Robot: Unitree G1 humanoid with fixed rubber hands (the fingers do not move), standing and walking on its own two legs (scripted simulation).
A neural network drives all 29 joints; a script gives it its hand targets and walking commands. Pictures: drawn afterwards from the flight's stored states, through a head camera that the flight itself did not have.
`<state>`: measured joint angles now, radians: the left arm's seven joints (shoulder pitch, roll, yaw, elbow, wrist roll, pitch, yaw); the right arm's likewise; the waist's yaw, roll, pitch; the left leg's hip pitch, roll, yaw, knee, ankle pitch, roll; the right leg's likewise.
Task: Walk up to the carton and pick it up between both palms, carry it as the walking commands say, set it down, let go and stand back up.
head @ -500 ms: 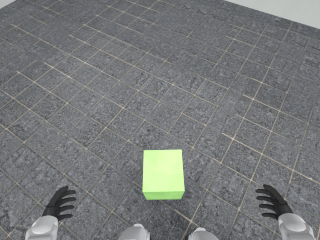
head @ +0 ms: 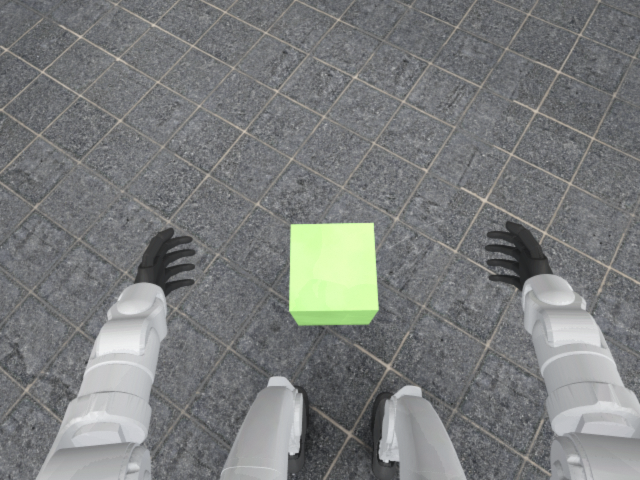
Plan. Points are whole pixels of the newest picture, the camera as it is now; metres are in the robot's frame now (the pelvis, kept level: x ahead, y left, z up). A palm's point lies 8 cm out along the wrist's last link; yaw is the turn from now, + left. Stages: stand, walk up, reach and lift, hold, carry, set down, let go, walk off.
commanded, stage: reach and lift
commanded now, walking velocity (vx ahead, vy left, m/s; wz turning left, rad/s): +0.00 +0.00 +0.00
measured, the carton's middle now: (332, 278) +0.49 +0.04 -0.57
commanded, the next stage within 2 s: none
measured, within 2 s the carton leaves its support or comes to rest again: neither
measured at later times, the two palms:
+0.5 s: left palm (212, 211) +0.47 +0.23 -0.13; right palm (471, 210) +0.50 -0.18 -0.14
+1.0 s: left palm (233, 231) +0.48 +0.22 -0.24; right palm (449, 230) +0.51 -0.17 -0.24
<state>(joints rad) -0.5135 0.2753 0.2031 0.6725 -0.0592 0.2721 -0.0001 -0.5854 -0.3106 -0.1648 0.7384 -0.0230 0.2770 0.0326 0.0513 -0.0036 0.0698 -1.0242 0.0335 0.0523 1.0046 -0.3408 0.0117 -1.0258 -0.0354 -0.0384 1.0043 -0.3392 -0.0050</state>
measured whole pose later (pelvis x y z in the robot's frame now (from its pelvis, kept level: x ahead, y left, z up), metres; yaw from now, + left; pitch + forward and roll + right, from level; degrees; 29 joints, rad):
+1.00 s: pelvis -0.01 +0.00 -0.12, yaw +0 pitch +49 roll +0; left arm -1.08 0.23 0.33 0.90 -0.01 0.09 0.05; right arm -1.13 -0.25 -0.29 0.96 -0.01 0.09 -0.04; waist 0.04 -0.01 -0.12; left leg -1.88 0.04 0.04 1.44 -0.42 0.02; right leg -1.87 -0.04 -0.03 1.43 -0.42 0.00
